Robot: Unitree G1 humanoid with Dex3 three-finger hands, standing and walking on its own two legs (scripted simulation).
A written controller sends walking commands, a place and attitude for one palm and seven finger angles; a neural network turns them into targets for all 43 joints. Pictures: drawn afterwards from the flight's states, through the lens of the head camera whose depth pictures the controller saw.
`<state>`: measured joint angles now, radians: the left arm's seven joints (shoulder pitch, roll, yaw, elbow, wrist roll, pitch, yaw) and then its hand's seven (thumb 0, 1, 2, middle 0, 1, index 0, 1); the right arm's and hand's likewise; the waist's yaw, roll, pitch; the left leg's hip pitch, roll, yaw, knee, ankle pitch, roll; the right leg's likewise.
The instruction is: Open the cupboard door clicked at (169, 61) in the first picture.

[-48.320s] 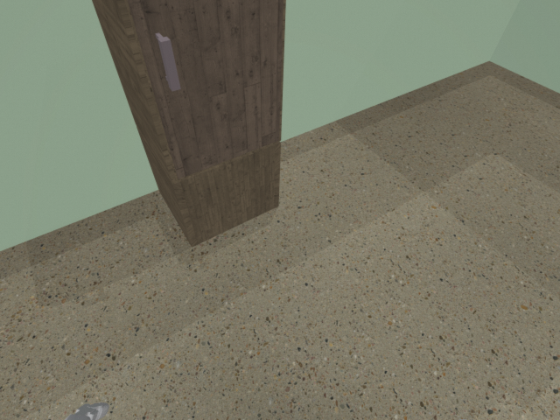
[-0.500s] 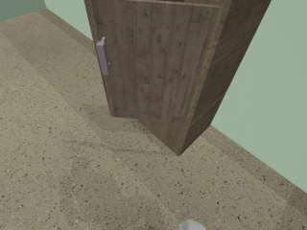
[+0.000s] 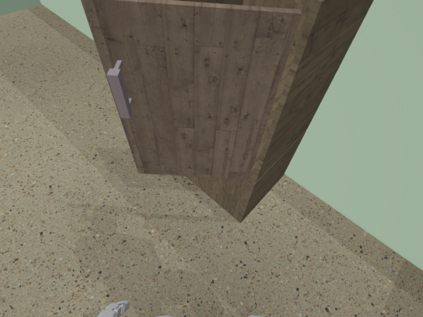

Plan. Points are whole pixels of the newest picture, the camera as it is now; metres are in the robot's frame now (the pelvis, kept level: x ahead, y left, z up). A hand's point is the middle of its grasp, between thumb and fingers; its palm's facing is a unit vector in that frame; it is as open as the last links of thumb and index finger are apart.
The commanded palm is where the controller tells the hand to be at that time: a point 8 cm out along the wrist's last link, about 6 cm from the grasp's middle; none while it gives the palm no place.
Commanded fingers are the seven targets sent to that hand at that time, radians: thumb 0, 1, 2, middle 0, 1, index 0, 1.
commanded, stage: come to a stop and stand still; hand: left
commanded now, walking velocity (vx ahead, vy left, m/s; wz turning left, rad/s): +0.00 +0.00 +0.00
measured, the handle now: (122, 89) +0.58 +0.23 +0.07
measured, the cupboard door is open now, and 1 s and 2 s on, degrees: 40 40 40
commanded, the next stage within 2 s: look again from close up in 0.74 s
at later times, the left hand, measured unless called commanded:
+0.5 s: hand out of the picture -0.02 +0.18 -0.16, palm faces +0.01 -0.98 -0.21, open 7.4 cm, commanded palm none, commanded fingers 0.00 0.90 0.90 -0.20 -0.30 -0.20 -0.30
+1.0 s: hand out of the picture -0.02 +0.16 -0.17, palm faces -0.03 -0.98 -0.19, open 7.3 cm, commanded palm none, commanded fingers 0.00 0.90 0.90 -0.20 -0.30 -0.20 -0.30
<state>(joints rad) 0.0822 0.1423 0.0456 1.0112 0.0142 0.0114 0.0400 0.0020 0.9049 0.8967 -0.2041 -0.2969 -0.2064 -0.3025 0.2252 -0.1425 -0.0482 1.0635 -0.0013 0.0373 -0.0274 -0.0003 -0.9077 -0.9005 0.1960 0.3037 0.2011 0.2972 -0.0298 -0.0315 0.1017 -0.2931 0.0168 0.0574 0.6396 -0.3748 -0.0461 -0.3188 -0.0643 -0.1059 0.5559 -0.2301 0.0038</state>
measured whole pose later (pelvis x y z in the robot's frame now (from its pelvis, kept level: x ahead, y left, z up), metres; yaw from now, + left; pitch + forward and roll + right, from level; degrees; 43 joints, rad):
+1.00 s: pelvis -0.02 +0.00 +0.00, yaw -1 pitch +0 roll -1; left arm 0.29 0.13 -0.01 1.10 0.01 -0.03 0.05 0.01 0.91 0.90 -0.20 -0.30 -0.20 -0.30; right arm 0.32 -0.13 0.00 1.09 -0.01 -0.01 -0.01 0.00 -0.91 -0.90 0.20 0.30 0.20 0.30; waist -0.03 0.02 0.06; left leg -0.30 0.04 0.08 0.56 -0.26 0.02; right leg -0.16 0.01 -0.03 0.50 -0.34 -0.01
